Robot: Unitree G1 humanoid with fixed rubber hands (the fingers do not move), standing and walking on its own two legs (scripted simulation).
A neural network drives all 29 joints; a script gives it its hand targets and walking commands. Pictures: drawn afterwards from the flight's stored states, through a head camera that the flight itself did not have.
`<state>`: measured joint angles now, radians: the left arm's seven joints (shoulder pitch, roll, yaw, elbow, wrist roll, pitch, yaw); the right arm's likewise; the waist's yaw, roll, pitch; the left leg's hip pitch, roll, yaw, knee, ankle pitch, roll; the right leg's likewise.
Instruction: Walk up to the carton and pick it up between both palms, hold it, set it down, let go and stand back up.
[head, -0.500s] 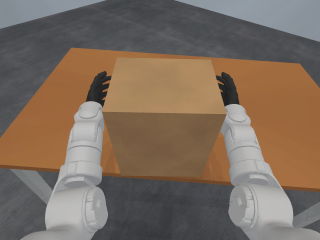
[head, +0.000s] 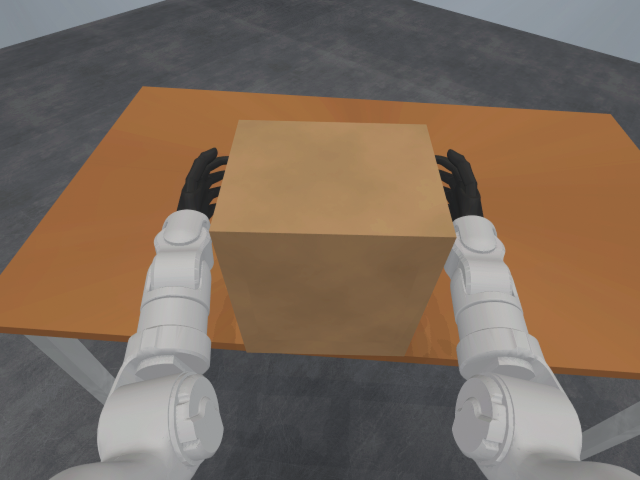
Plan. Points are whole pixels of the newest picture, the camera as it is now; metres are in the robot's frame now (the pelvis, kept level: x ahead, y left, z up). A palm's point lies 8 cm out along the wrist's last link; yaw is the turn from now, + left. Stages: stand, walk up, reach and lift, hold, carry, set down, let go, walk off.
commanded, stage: set down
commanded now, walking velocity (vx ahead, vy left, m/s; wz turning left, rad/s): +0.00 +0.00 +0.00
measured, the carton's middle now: (328, 248) +0.42 -0.02 +0.06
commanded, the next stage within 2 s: none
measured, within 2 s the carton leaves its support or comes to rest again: neither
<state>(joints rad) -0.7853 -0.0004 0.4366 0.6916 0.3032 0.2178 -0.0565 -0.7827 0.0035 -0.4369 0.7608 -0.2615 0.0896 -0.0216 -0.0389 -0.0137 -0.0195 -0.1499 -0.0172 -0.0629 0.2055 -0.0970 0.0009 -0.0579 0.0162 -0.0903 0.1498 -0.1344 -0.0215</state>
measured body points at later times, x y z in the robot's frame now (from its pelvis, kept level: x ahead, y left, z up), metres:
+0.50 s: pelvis +0.00 +0.00 +0.00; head +0.03 +0.00 +0.45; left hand +0.44 +0.15 +0.12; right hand +0.42 -0.19 +0.13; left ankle +0.00 +0.12 -0.75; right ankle -0.04 -0.09 -0.75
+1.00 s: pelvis +0.00 +0.00 +0.00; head +0.04 +0.00 +0.45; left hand +0.44 +0.15 +0.12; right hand +0.42 -0.19 +0.12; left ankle +0.00 +0.12 -0.75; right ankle -0.04 -0.09 -0.75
